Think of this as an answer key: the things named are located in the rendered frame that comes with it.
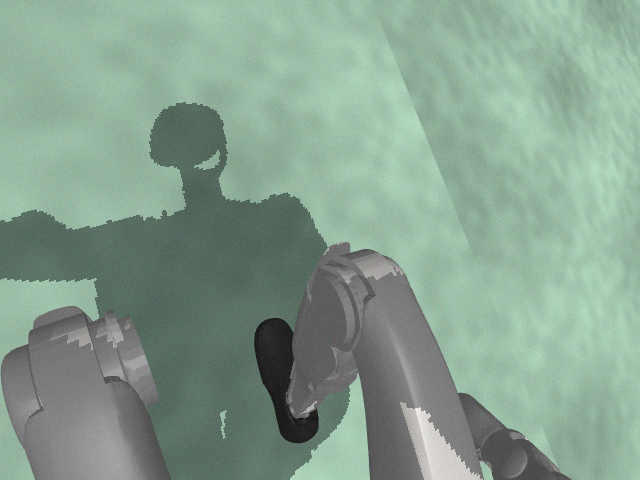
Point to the right robot foot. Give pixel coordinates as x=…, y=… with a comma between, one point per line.
x=273, y=349

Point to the right robot hand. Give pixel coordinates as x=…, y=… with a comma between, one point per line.
x=482, y=423

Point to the right robot arm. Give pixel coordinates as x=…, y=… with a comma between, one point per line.
x=511, y=456

